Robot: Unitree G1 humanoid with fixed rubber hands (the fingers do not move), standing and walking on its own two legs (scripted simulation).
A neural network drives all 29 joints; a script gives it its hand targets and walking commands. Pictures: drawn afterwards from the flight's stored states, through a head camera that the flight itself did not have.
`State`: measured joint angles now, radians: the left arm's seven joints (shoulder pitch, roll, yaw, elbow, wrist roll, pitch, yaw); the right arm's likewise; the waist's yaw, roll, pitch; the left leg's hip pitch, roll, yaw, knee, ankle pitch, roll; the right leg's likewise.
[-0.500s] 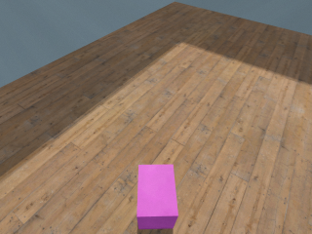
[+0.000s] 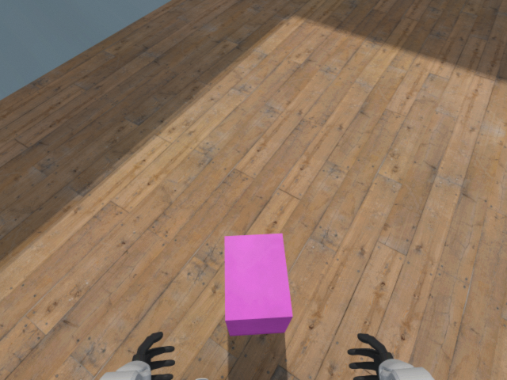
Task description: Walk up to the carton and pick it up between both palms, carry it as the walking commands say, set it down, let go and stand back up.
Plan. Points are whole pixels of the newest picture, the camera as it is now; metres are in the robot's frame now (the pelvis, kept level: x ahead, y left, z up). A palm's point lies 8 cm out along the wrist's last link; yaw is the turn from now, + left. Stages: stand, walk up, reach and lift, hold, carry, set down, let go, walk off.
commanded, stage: reach and lift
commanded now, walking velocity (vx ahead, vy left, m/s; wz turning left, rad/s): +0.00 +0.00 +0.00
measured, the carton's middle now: (255, 285) +0.46 +0.00 -0.63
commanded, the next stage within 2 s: none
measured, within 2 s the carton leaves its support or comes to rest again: neither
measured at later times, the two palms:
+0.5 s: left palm (147, 357) +0.18 +0.20 -0.15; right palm (367, 334) +0.23 -0.20 -0.16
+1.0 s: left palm (167, 279) +0.33 +0.19 -0.18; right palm (344, 257) +0.39 -0.19 -0.18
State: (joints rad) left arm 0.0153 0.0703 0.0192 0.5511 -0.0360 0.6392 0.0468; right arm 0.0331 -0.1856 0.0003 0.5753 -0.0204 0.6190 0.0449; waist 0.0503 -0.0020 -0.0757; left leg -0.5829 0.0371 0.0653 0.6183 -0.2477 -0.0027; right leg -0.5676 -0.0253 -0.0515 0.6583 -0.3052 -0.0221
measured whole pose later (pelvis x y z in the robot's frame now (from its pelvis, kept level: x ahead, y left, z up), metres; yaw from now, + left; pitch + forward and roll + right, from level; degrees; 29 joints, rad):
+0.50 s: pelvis -0.06 +0.00 -0.06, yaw +0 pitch +13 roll +1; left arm -0.18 0.06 0.11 0.44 -0.03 0.53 0.07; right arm -0.31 -0.20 -0.08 0.60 -0.03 0.50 0.06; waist 0.05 0.00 0.05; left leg -0.90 0.05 0.06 1.02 -0.35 0.00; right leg -0.89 -0.03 -0.04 1.07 -0.41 -0.03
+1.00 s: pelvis -0.07 +0.00 -0.08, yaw +0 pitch +33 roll +1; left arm -0.73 0.09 0.24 0.73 -0.03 0.25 0.13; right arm -0.90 -0.27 -0.19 0.94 -0.01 0.23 0.02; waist 0.05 0.00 -0.03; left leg -1.32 0.05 0.05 1.04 -0.28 0.00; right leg -1.31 -0.03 -0.05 1.08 -0.35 -0.03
